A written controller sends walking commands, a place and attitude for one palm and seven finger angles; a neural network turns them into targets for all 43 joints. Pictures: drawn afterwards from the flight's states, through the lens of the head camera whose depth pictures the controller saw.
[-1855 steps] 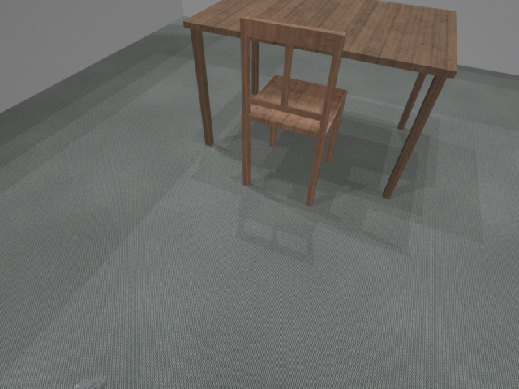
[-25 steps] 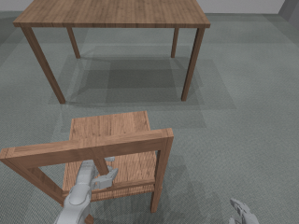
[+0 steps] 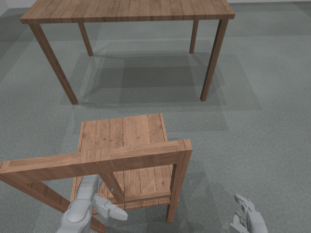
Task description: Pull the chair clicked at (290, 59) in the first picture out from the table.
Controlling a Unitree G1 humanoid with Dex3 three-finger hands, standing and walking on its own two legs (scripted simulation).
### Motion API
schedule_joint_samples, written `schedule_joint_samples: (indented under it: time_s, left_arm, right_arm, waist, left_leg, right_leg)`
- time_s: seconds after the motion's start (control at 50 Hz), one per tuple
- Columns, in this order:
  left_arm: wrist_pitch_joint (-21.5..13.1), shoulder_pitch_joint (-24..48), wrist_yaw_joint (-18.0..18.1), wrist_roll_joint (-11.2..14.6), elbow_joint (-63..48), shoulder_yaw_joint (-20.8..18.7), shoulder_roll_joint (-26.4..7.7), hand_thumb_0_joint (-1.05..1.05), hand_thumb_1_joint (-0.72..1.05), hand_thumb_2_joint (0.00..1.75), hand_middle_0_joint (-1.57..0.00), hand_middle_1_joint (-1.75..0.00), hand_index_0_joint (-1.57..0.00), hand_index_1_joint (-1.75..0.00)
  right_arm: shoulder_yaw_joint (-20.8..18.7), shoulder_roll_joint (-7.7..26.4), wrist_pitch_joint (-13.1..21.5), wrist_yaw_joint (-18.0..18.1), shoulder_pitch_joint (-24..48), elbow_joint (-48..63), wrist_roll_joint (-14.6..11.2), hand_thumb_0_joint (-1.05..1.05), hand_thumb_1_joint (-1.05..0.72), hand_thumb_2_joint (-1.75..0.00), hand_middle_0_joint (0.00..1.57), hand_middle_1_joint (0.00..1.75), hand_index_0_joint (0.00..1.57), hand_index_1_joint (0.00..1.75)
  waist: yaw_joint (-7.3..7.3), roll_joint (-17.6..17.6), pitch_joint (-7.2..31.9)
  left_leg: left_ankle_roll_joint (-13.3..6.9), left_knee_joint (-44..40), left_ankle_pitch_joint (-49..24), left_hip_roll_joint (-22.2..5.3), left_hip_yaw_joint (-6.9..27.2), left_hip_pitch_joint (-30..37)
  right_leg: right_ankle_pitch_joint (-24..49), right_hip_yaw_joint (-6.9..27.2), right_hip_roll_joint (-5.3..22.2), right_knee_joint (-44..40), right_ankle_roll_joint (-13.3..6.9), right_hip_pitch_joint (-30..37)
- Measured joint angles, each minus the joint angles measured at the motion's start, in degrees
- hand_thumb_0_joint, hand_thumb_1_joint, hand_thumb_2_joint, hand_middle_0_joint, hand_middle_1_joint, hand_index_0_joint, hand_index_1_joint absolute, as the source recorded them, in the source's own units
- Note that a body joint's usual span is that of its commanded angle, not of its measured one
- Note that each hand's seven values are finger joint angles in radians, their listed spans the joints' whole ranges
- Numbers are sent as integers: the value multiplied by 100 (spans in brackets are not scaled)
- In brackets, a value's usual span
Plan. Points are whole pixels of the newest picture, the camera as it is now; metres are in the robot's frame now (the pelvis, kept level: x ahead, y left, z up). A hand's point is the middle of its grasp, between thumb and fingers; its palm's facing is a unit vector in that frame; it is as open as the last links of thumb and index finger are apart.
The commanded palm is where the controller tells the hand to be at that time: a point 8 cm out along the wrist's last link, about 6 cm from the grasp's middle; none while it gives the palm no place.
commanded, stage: open the thumb and straighten the fingers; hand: left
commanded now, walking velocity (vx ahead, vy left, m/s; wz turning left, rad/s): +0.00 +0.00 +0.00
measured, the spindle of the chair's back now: (113, 186) +0.26 +0.13 -0.06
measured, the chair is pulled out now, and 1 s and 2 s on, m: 0.71 0.71 0.71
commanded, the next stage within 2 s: draw the fingers out of the gap in 0.06 s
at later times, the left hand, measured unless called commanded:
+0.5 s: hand (111, 220) +0.17 +0.12 -0.03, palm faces -0.04 -0.99 -0.15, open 17.4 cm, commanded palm +0.15 +0.16 -0.01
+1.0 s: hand out of the picture +0.11 +0.12 -0.03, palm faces -0.02 -0.99 -0.14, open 17.4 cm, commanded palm +0.07 +0.17 -0.01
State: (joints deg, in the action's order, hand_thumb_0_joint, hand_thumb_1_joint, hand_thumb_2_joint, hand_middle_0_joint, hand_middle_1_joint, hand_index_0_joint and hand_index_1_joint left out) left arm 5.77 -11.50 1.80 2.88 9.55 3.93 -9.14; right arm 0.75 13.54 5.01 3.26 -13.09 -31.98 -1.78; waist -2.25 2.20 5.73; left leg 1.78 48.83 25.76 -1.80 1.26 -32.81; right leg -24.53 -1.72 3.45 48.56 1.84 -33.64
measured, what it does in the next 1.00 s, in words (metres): stands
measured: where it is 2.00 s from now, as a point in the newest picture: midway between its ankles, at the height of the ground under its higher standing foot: outside the picture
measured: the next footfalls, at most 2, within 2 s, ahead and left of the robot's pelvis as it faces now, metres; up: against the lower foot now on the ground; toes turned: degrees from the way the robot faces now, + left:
none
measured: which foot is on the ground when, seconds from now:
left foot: down 0.00-1.00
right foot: down 0.00-1.00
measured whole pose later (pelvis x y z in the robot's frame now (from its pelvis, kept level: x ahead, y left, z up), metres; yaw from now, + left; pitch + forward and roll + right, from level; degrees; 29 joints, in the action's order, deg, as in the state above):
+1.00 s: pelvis -0.01 +0.00 -0.03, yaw +1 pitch +12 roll -1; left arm 7.8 -46.2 3.7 -0.9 -20.0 10.4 -10.0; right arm -0.2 12.2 4.5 5.7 -14.8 -24.1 -2.4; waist -1.5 2.4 10.5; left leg 1.6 60.8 30.4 -1.6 3.2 -42.1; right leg -28.7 -3.0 3.7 58.7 2.0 -41.4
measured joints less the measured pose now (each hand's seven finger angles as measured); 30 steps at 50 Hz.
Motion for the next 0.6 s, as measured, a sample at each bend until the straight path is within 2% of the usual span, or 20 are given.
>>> schedule_joint_samples:
  time_s: [0.1, 0.2, 0.32, 0.42, 0.6]
  left_arm:
    - [99, -352, 72, -39, -508, 138, -3, -1, -53, 21, -5, -14, -5, -14]
    - [193, -515, 115, -115, -745, 178, -21, -1, -53, 21, -2, -5, -2, -5]
    - [343, -1131, 182, -178, -1271, 299, -31, -1, -53, 21, -1, -2, -1, -1]
    - [325, -1640, 289, -242, -1756, 510, 4, -2, -53, 21, -1, -1, -1, 0]
    - [373, -2065, 347, -348, -2131, 612, -31, -2, -53, 21, -1, 0, -1, 0]
  right_arm:
    - [-39, 63, 34, 40, -12, 137, 14, 1, -90, -90, 20, 30, 20, 30]
    - [-39, 76, -8, 66, -7, 229, 24, 1, -90, -90, 20, 30, 20, 30]
    - [-32, 28, -62, 63, -77, 425, 9, 1, -90, -90, 20, 30, 20, 30]
    - [2, -29, -42, 90, -125, 504, 20, 1, -90, -90, 20, 30, 20, 30]
    - [107, -110, -87, 144, -122, 603, 17, 1, -90, -90, 20, 30, 20, 30]
  waist:
    - [-5, -15, 52]
    - [-6, -67, 93]
    - [-33, -40, 157]
    - [-10, -1, 201]
    - [28, -2, 253]
  left_leg:
    - [-5, 149, 87, 15, 50, -103]
    - [-4, 296, 147, 20, 80, -227]
    - [-8, 448, 209, 16, 96, -343]
    - [-19, 594, 251, 35, 115, -451]
    - [-9, 885, 307, 44, 169, -700]
  right_leg:
    - [-86, -45, 18, 113, 10, -63]
    - [-146, -68, 25, 241, 10, -167]
    - [-191, -76, 22, 358, 13, -263]
    - [-234, -86, 41, 489, 24, -354]
    - [-302, -120, 50, 770, 9, -579]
